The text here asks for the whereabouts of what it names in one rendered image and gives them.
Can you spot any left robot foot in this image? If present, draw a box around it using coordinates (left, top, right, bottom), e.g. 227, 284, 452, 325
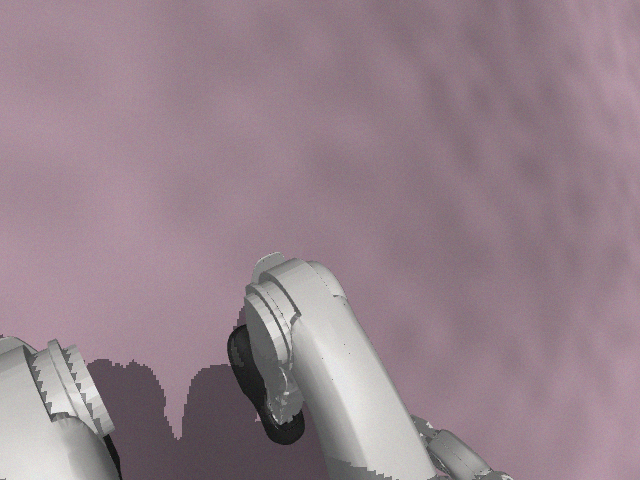
103, 434, 122, 480

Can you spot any right robot foot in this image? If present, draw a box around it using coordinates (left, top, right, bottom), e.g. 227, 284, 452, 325
227, 324, 305, 445

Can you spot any right robot hand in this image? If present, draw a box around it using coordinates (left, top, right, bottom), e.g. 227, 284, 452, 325
410, 414, 494, 480

